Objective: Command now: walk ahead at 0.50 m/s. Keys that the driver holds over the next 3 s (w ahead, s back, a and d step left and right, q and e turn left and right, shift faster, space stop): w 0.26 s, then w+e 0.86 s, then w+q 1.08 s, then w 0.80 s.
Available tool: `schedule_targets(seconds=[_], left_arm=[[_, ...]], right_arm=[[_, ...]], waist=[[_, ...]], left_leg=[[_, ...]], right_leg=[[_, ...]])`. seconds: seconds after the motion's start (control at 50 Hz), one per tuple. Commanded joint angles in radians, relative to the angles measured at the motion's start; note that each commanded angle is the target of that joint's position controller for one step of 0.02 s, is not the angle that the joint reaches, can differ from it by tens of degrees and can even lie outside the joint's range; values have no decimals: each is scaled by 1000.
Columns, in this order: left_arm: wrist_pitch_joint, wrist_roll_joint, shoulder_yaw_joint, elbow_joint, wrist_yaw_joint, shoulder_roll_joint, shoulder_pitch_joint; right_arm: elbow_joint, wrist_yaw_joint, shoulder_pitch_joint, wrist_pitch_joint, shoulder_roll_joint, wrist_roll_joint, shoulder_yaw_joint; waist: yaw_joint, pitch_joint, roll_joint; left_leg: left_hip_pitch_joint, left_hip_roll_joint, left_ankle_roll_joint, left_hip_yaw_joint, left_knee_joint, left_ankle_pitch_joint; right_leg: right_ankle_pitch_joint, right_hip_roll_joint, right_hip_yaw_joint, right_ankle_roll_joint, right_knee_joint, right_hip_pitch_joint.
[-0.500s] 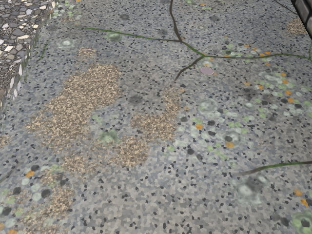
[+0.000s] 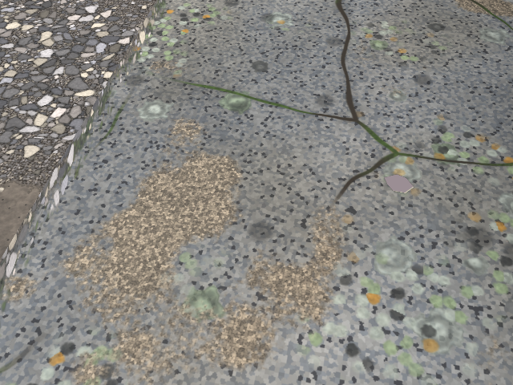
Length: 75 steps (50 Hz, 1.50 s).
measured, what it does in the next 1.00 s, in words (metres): walks ahead, turning right: left foot, then right foot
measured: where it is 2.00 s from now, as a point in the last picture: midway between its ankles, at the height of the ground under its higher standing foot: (350, 201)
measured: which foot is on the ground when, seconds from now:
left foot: up 0.00-0.14, down 0.16-0.72, up 0.74-1.00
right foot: down 0.00-0.18, up 0.20-0.72, down 0.74-1.00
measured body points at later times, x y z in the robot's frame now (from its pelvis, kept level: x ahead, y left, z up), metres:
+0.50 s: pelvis +0.29 +0.07 +0.00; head +0.30 +0.07 +0.45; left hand +0.44 +0.33 -0.12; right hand +0.28 -0.20 -0.14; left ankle +0.24 +0.15 -0.75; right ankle +0.43 -0.13 -0.67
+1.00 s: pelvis +0.57 -0.03 +0.00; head +0.60 -0.06 +0.45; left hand +0.72 +0.21 -0.12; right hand +0.66 -0.35 -0.10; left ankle +0.76 +0.11 -0.68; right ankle +0.54 -0.09 -0.75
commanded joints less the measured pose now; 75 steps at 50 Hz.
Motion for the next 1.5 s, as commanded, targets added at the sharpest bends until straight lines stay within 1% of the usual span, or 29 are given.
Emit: schedule_targets(seconds=[0.02, 0.1, 0.16, 0.18, 0.2, 0.22, 0.24, 0.28, 0.32, 0.52, 0.62, 0.68, 0.72, 0.74, 0.76, 0.78, 0.8, 0.82, 0.86, 0.94, 1.1, 1.2, 1.22, 1.24, 1.26, 1.28, 1.32, 1.38, 1.5], left_arm=[[-2, -8, 32, -22, 8, 165, 35], [19, -14, 44, -4, 14, 185, 46], [32, -12, 37, -22, 17, 168, -5], [31, 12, 19, -47, 17, 129, 19], [6, 3, -15, -44, 4, 1, 135], [-17, -21, 10, -42, -1, 117, 50], [-32, -41, 21, -72, -4, 157, -46], [-27, -28, 29, -76, 10, 144, -105], [3, -29, 31, -62, 10, 103, -58], [23, -13, 25, -150, -17, 62, -286], [26, -15, 10, -231, -48, 49, -406], [29, -16, 30, -258, -66, 94, -353], [32, -21, 78, -209, -60, 181, -102], [41, -18, 111, -181, -37, 275, 53], [35, -26, 116, -186, -33, 342, 33], [30, -15, 92, -197, -31, 264, 78], [21, -9, 79, -199, -27, 213, 33], [14, -12, 69, -216, -27, 180, -41], [12, 0, 50, -253, -23, 130, -144], [10, -8, 62, -264, 1, 188, -118], [31, -22, 65, -240, 15, 189, 3], [39, -3, 50, -240, 21, 155, 4], [37, 9, 34, -259, 18, 127, 0], [21, -12, 18, -258, 13, 70, 161], [8, -18, 16, -253, 10, 117, 156], [2, -24, 32, -277, 7, 187, 18], [-13, 5, 30, -320, 8, 173, -135], [-16, 19, 28, -332, 8, 129, -113], [-21, 7, 3, -384, -1, 84, -293]], right_arm=[[-81, 15, -130, -15, -38, 6, 4], [-107, 38, -146, -27, -68, 11, 2], [-14, 30, 173, -31, -165, 2, -48], [20, 19, 352, -27, -246, -9, -68], [38, 28, 374, -25, -279, -7, -69], [27, 29, 343, -27, -184, 3, -42], [9, 25, 259, -32, -145, 3, -30], [-13, 26, 135, -37, -94, -17, -14], [-4, 27, 122, -44, -63, -29, -6], [35, -20, 206, -46, -118, -26, -14], [65, -26, 289, -12, -142, -11, -23], [42, -39, 250, 12, -184, -3, -36], [22, -47, 212, 27, -197, 0, -38], [-3, -46, 221, 16, -177, -13, -27], [-45, -18, 321, -20, -11, -39, 22], [-65, -1, 199, -67, -96, 7, 7], [-94, 7, 112, -91, -130, 38, -3], [-92, 2, 96, -100, -126, 26, -2], [-84, -7, 113, -80, -140, -7, -20], [-121, -16, 68, -41, -100, -27, -17], [-213, 8, -157, -54, -96, -5, -4], [-159, 23, 43, -81, -166, -21, -28], [-138, 21, 196, -82, -209, -35, -39], [-98, 23, 328, -68, -304, -38, -68], [-82, 34, 339, -62, -239, 3, -53], [-106, 33, 267, -56, -167, 15, -32], [-135, 33, 171, -39, -136, -8, -16], [-137, 25, 172, -35, -120, -9, -6], [-125, -7, 248, -12, -188, 13, -32]], waist=[[8, 84, -95], [-17, 82, -113], [-178, -115, -109], [-216, -271, 41], [-140, -376, 297], [-175, -312, 171], [-164, -180, 124], [-105, -58, 12], [-61, -44, 46], [-106, 65, 8], [-142, 105, -5], [-80, 38, 54], [60, -98, 55], [112, -203, -68], [-19, -293, -290], [56, -351, -184], [60, -215, -150], [14, -138, -57], [-63, -68, -40], [-82, -15, -59], [8, 5, -126], [-87, -80, -165], [-152, -215, -97], [-116, -351, 203], [-128, -330, 251], [-148, -162, 130], [-123, -12, -8], [-69, -24, 51], [-116, -10, 53]], left_leg=[[6, -29, 3, 30, -91, 34], [41, -50, 47, 32, -157, -89], [515, -113, 113, 81, -171, -106], [824, 95, 179, -172, -152, -102], [1089, 275, 333, -652, -312, -315], [1044, 239, 290, -653, -367, -430], [917, 209, 246, -503, -380, -387], [652, 148, 215, -302, -434, -199], [548, 120, 201, -202, -491, -155], [563, 82, 144, 127, -583, 1], [778, 148, 135, 185, -495, 160], [828, 163, 106, 227, -317, 617], [735, 119, 62, 257, 26, 720], [482, 71, 19, 261, 343, 388], [33, -162, -39, 134, 674, -602], [-88, -155, -12, -60, 758, -634], [-163, -102, 16, -62, 728, -542], [-119, -55, 25, -58, 636, -458], [27, -10, 5, -57, 509, -393], [63, -18, -59, -19, 285, -286], [179, -117, -52, -26, -164, 30], [397, -120, 54, 14, -226, -72], [641, 3, 125, -121, -181, -49], [1001, 208, 321, -562, -239, -197], [1047, 251, 349, -809, -376, -455], [924, 212, 294, -698, -388, -546], [662, 125, 254, -498, -420, -371], [544, 53, 245, -373, -449, -136], [414, -1, 214, -255, -465, -83]], right_leg=[[207, -272, 114, -140, -72, -23], [333, -330, 124, -118, 17, 96], [660, -244, 48, -58, 383, 8], [321, -171, 0, -20, 723, -217], [-352, 13, 71, 29, 1017, -585], [-373, -43, 184, 10, 1124, -696], [-279, -92, 159, -8, 1127, -752], [-126, -176, 131, -5, 1027, -668], [-75, -208, 146, -4, 968, -573], [335, -163, 99, 23, 540, -658], [227, -139, 34, -7, 427, -731], [67, -63, -51, -56, 424, -584], [86, 13, -65, -117, 355, -235], [84, -126, 177, -183, 326, 78], [-42, -366, 748, -379, 225, 402], [-92, -383, 858, -371, 111, 450], [-16, -352, 701, -319, 101, 356], [76, -308, 579, -283, 96, 200], [230, -248, 445, -257, 56, -43], [325, -204, 349, -250, 9, -204], [148, -161, 367, -154, 96, -186], [435, -169, 365, -104, 343, -47], [358, -115, 300, -70, 591, -149], [-11, 38, 188, 22, 969, -504], [-359, 23, 212, 29, 1078, -695], [-288, -42, 217, 20, 1121, -779], [-169, -101, 166, 15, 1012, -747], [-130, -131, 142, 35, 817, -619], [176, -70, 102, 92, 427, -460]])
